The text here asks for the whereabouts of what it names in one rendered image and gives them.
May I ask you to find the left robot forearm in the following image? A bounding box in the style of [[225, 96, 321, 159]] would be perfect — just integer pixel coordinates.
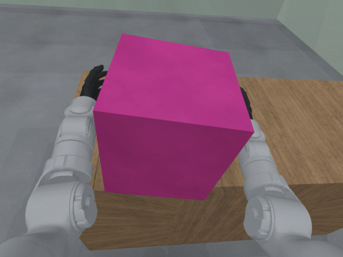
[[25, 96, 96, 229]]

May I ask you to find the left robot upper arm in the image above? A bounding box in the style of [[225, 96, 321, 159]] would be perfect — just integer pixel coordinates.
[[0, 180, 98, 257]]

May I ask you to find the right robot forearm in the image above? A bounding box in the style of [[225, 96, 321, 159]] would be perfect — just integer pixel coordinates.
[[238, 119, 312, 233]]

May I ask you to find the carton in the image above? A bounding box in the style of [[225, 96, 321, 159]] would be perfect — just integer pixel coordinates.
[[93, 33, 254, 201]]

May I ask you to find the right robot hand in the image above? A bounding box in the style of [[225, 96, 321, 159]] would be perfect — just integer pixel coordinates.
[[240, 87, 253, 119]]

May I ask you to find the left robot hand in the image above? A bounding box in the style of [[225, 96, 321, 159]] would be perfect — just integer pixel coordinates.
[[80, 65, 108, 101]]

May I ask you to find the pedestal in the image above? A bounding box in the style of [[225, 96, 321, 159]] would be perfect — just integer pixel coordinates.
[[74, 71, 343, 251]]

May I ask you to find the right robot upper arm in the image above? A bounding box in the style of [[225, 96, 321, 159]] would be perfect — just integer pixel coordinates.
[[243, 193, 343, 257]]

